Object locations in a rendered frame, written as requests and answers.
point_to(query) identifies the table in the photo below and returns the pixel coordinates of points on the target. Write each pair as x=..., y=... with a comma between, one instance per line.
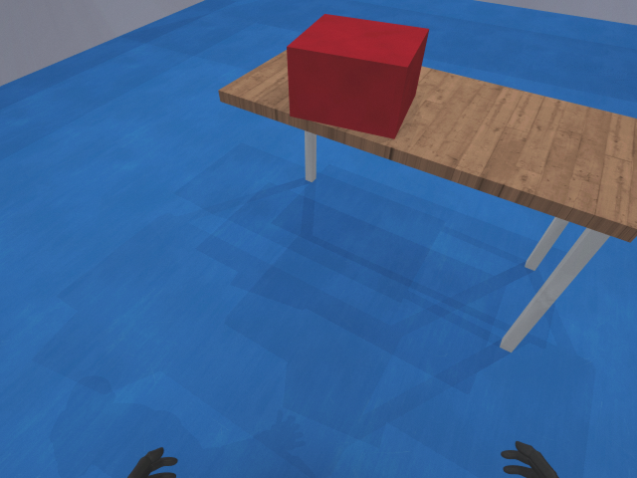
x=576, y=163

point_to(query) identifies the right robot hand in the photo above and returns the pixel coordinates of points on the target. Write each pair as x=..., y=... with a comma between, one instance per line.
x=528, y=455

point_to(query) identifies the carton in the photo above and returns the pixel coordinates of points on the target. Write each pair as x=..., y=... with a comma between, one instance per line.
x=355, y=73

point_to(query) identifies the left robot hand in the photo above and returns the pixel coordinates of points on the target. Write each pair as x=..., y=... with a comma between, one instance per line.
x=152, y=461

